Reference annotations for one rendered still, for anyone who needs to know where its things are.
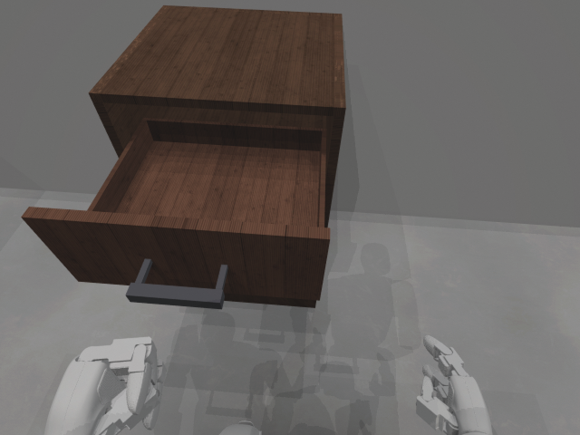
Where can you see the handle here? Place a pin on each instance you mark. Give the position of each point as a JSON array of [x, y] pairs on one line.
[[139, 292]]

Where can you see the robot right hand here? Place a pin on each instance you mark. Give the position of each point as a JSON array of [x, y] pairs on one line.
[[459, 407]]

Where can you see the robot left hand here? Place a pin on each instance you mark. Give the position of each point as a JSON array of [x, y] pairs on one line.
[[124, 375]]

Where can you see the cabinet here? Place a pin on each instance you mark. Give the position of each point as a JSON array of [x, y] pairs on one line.
[[247, 66]]

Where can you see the drawer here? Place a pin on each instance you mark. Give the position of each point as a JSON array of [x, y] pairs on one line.
[[195, 195]]

